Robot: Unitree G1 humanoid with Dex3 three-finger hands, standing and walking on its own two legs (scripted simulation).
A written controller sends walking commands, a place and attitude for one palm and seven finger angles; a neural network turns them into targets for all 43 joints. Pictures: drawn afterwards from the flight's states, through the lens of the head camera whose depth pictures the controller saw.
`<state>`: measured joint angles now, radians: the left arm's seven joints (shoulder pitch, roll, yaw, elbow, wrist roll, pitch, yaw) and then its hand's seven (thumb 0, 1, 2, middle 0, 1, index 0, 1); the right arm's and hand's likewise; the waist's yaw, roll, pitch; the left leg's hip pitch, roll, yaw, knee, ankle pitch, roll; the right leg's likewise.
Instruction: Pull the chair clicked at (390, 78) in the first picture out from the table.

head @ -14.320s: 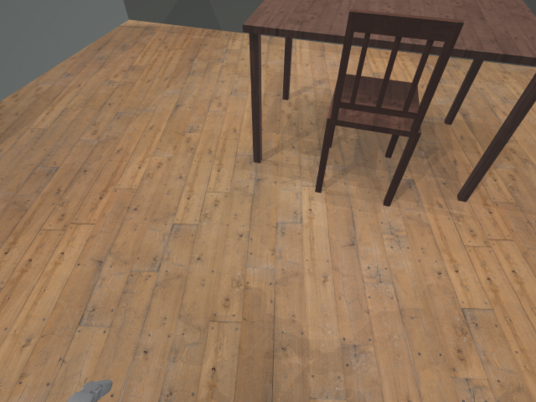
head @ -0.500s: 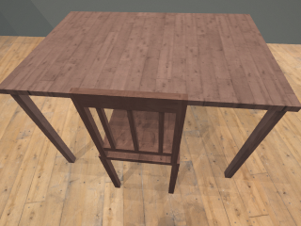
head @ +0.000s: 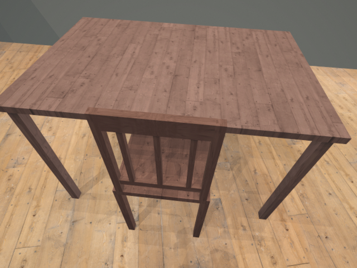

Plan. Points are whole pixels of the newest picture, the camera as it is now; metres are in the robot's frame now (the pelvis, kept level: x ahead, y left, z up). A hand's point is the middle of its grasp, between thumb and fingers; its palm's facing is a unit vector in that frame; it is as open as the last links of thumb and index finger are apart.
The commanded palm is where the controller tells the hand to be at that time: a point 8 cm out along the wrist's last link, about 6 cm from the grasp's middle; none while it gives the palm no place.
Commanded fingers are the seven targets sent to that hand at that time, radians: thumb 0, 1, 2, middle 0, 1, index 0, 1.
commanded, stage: look again from close up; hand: left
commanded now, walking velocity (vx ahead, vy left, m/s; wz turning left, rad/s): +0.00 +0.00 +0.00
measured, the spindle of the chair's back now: (158, 161) +0.44 +0.09 -0.10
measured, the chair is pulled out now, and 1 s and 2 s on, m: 0.00 0.00 0.00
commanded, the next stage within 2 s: none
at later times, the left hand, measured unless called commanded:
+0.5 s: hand out of the picture -0.01 +0.19 -0.18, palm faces +0.02 -0.98 -0.19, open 7.4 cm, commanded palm none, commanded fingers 0.00 0.90 0.90 -0.20 -0.30 -0.20 -0.30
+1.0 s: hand out of the picture -0.03 +0.18 -0.18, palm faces +0.02 -0.99 -0.16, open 7.4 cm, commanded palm none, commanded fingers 0.00 0.90 0.90 -0.20 -0.30 -0.20 -0.30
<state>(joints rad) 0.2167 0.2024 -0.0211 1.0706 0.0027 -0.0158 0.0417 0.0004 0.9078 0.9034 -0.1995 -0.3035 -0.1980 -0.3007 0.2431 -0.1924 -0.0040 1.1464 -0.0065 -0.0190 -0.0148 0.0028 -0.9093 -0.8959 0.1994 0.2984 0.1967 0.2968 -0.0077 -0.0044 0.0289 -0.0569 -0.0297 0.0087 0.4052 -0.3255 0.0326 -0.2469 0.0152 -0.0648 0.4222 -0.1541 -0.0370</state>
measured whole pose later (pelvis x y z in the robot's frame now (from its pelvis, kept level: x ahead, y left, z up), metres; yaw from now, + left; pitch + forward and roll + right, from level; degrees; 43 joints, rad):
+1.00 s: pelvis +0.00 +0.02 +0.00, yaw -1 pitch -2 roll +0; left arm 0.38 0.12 -0.03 1.10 0.01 -0.01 0.05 0.00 0.91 0.90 -0.20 -0.30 -0.20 -0.30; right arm 0.35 -0.10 0.01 1.19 0.01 -0.03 -0.04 0.00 -0.91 -0.90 0.20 0.30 0.20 0.30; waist 0.00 0.00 0.01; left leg -0.04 -0.06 0.04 0.40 -0.32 0.07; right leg -0.25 -0.01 -0.03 0.44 -0.16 0.00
